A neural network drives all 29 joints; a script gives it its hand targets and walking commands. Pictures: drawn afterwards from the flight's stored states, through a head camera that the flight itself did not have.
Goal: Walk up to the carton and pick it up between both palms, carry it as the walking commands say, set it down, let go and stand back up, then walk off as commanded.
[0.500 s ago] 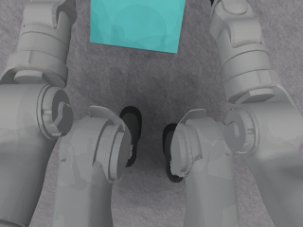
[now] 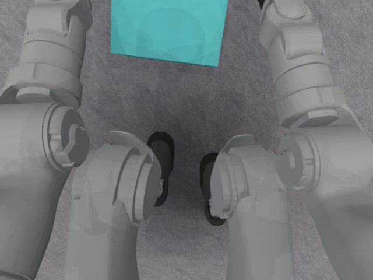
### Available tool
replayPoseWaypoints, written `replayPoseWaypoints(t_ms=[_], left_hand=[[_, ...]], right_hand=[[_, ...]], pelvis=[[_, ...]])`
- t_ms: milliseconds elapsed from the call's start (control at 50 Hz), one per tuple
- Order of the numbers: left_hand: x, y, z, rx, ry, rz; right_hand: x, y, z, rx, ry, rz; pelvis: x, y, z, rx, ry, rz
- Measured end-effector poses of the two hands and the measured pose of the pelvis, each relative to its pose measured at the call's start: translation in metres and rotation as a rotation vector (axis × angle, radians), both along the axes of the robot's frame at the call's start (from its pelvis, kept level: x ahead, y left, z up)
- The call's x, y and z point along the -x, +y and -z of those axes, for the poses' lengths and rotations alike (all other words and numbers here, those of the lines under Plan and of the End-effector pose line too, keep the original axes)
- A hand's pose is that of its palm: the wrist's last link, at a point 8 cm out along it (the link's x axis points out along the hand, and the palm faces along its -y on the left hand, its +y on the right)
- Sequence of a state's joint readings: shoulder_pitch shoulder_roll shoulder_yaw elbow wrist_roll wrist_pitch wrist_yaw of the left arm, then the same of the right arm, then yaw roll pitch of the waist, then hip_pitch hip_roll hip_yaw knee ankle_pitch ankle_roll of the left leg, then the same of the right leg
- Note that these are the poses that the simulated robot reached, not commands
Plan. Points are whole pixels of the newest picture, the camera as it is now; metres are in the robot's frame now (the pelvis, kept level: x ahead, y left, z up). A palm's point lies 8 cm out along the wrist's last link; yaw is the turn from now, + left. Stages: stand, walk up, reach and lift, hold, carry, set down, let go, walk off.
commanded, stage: set down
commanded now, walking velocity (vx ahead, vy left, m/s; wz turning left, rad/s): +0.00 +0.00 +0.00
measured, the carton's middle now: out of the picture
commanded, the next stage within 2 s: none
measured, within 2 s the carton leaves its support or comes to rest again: neither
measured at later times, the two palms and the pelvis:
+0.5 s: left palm out of the picture +0.54 +0.18 -0.18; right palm out of the picture +0.54 -0.11 -0.19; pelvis +0.00 +0.00 +0.00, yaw +0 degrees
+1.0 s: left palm out of the picture +0.56 +0.19 -0.13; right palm out of the picture +0.56 -0.12 -0.13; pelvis -0.01 +0.01 +0.00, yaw -1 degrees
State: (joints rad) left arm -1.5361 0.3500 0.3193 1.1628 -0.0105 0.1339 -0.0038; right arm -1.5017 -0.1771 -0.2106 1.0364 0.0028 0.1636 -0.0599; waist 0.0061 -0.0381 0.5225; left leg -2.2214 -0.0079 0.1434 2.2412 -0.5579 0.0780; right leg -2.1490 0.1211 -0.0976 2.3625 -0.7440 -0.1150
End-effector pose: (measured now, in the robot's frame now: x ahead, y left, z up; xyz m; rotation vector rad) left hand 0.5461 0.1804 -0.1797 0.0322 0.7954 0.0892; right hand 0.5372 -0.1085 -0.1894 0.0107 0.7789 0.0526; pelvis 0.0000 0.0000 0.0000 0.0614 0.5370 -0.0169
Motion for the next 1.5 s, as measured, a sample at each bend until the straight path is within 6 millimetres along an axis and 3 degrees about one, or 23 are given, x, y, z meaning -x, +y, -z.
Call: replayPoseWaypoints(t_ms=[440,740,860,960,1080,1200,1280,1340,1400,1500], left_hand=[[0.004,0.003,0.003,-0.022,-0.023,-0.030],[0.007,0.008,0.005,-0.021,-0.031,-0.085],[-0.012,0.010,-0.021,-0.025,-0.135,-0.108],[-0.018,0.011,-0.041,-0.001,-0.155,-0.118],[-0.019,0.015,-0.079,0.015,-0.181,-0.130],[-0.015,0.017,-0.105,0.036,-0.154,-0.126],[-0.022,0.018,-0.140,0.030,-0.200,-0.122],[-0.018,0.020,-0.151,0.011,-0.155,-0.109],[-0.017,0.021,-0.162,0.007,-0.142,-0.112],[-0.019,0.025,-0.201,-0.011,-0.174,-0.116]], right_hand=[[0.000,-0.002,0.003,0.075,-0.035,-0.045],[-0.004,-0.018,0.001,0.141,-0.063,-0.037],[-0.019,-0.014,-0.026,0.132,-0.173,-0.007],[-0.020,-0.014,-0.049,0.164,-0.187,0.002],[-0.018,-0.016,-0.098,0.187,-0.219,0.027],[-0.010,-0.025,-0.126,0.200,-0.161,0.066],[-0.012,-0.032,-0.156,0.213,-0.176,0.073],[-0.013,-0.037,-0.169,0.209,-0.151,0.066],[-0.013,-0.037,-0.178,0.201,-0.134,0.055],[-0.019,-0.033,-0.211,0.186,-0.147,0.050]], pelvis=[[0.000,-0.002,0.002,-0.009,-0.003,-0.001],[0.000,-0.003,0.004,-0.015,-0.004,0.001],[0.002,-0.001,0.004,-0.008,-0.013,0.001],[0.005,0.004,0.000,0.009,-0.040,0.004],[0.010,0.013,-0.013,0.044,-0.088,0.013],[0.014,0.020,-0.039,0.079,-0.098,0.024],[0.015,0.023,-0.060,0.098,-0.096,0.032],[0.015,0.024,-0.077,0.107,-0.088,0.038],[0.014,0.022,-0.094,0.110,-0.074,0.042],[0.011,0.017,-0.125,0.105,-0.064,0.040]])
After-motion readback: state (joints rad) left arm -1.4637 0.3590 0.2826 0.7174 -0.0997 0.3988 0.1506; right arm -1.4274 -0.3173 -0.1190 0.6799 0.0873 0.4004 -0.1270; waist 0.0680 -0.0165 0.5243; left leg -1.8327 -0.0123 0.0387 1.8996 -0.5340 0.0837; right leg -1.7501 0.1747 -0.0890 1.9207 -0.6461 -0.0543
